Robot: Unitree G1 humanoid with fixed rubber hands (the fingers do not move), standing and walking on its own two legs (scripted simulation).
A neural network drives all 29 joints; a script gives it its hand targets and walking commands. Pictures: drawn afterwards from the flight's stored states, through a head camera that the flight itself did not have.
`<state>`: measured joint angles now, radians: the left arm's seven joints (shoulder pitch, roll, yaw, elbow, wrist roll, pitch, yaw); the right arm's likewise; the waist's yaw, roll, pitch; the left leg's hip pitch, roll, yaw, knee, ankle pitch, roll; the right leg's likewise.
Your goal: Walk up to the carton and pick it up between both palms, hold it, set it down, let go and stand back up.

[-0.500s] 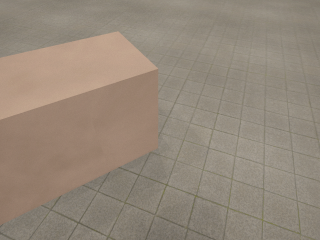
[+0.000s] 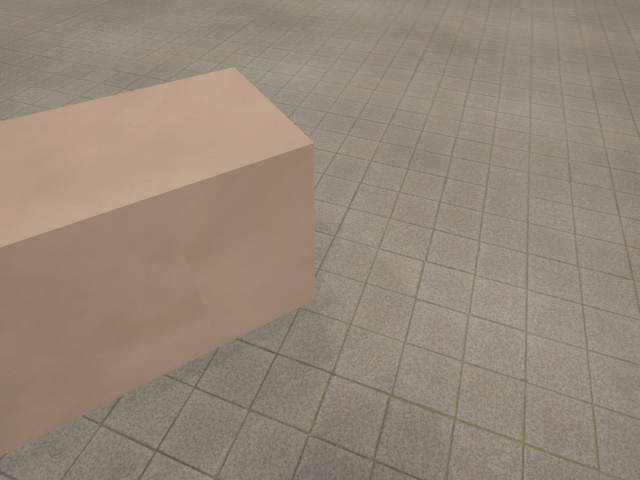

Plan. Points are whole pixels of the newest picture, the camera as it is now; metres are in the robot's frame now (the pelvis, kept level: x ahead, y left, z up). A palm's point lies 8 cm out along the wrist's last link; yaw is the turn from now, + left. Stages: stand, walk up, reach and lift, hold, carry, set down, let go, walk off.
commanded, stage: stand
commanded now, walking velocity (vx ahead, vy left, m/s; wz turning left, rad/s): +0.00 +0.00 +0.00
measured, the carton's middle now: out of the picture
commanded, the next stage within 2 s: walk up in 0.72 s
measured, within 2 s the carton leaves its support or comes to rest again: neither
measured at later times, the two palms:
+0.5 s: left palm out of the picture -0.03 +0.21 -0.15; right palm out of the picture -0.02 -0.20 -0.15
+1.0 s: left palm out of the picture -0.03 +0.23 -0.15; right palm out of the picture -0.02 -0.19 -0.15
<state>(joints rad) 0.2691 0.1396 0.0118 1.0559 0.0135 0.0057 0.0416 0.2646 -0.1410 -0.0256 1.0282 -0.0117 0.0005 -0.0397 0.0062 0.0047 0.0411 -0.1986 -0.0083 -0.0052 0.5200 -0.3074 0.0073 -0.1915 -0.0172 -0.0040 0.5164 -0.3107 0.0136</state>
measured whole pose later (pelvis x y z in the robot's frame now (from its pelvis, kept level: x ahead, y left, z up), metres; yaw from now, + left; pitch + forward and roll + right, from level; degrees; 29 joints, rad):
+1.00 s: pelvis -0.02 +0.02 +0.00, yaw +4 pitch -1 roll -2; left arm 0.29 0.10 0.05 1.09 0.05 -0.02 0.08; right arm 0.32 -0.13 -0.04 1.06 -0.03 0.02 -0.02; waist -0.02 0.04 0.06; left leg -0.31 -0.02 -0.02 0.71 -0.38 0.01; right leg -0.19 -0.04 -0.07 0.51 -0.30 0.04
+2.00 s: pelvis +0.06 +0.35 -0.04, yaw +31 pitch -5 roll +0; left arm 0.44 0.30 0.07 0.78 0.06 0.01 0.04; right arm 0.22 -0.24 -0.05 0.73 -0.04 0.01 0.07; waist 0.01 -0.02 0.15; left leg -0.46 0.04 0.04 0.84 -0.29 0.00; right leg -0.23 -0.25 -0.06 1.01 -0.57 -0.02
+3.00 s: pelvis +0.14 +0.65 -0.03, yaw +29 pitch -3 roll +1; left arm 0.30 0.20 0.02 0.60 0.03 -0.05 0.03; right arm 0.32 -0.28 -0.02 0.73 -0.02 0.05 0.01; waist -0.05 0.07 0.11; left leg -0.33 0.06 0.09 0.86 -0.47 0.00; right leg -0.39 0.03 -0.10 0.77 -0.33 -0.08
